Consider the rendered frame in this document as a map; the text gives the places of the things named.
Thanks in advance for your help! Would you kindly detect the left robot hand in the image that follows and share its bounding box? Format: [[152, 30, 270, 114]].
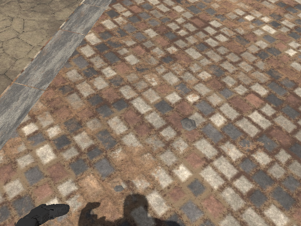
[[14, 203, 70, 226]]

